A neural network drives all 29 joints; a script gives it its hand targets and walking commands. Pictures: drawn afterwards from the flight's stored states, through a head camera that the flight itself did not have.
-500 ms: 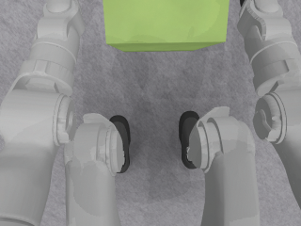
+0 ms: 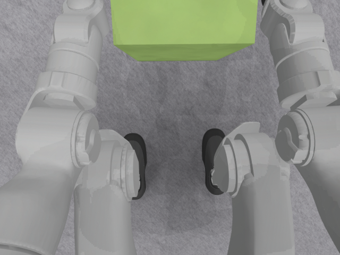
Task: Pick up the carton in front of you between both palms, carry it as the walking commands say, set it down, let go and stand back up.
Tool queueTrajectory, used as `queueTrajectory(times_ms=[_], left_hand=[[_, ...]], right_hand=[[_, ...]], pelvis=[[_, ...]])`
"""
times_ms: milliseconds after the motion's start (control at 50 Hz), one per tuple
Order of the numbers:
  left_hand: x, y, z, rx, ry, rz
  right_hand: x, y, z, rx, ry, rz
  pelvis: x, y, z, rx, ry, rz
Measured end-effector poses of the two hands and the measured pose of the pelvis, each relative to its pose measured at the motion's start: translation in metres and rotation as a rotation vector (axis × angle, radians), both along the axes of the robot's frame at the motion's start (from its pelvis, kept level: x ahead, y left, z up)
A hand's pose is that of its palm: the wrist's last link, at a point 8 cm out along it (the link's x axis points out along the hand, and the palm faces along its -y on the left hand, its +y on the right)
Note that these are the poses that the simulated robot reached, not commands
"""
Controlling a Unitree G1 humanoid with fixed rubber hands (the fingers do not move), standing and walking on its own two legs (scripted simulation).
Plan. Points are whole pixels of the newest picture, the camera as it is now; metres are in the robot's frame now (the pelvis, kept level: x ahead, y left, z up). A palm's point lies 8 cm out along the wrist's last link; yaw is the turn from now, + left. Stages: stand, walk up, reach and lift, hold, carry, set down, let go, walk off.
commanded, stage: reach and lift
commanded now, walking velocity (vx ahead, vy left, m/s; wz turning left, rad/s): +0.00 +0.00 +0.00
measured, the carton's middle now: (179, 1) +0.55 -0.02 -0.22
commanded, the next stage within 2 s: none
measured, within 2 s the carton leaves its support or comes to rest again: neither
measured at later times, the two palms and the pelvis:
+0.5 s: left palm out of the picture +0.51 +0.13 +0.06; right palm out of the picture +0.49 -0.17 +0.06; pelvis -0.01 +0.01 +0.11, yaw -1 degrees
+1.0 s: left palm out of the picture +0.46 +0.13 +0.21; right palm out of the picture +0.45 -0.17 +0.21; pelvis +0.03 +0.01 +0.24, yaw -2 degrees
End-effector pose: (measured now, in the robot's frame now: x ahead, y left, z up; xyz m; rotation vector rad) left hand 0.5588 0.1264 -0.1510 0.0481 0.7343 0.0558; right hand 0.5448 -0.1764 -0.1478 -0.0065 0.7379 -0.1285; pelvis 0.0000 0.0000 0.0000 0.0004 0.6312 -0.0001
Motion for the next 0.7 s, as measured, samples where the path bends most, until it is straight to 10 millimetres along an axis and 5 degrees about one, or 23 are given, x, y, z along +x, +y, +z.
queueTrajectory(times_ms=[140, 320, 500, 700], left_hand=[[-0.01, -0.001, 0.069, -0.02, -0.059, 0.03], [-0.041, -0.007, 0.155, -0.035, -0.034, 0.03], [-0.052, -0.001, 0.208, -0.034, -0.048, 0.041], [-0.066, 0.002, 0.26, -0.038, -0.051, 0.045]], right_hand=[[-0.013, 0.003, 0.065, 0.013, -0.059, -0.061], [-0.051, -0.003, 0.15, 0.025, -0.036, -0.091], [-0.058, 0.003, 0.204, 0.018, -0.048, -0.071], [-0.07, 0.006, 0.257, 0.018, -0.051, -0.069]], pelvis=[[0.006, 0.002, 0.019, 0.007, 0.065, -0.021], [-0.003, 0.007, 0.074, 0.005, 0.108, -0.026], [-0.01, 0.009, 0.113, 0.006, 0.114, -0.027], [0.003, 0.009, 0.156, 0.004, 0.1, -0.023]])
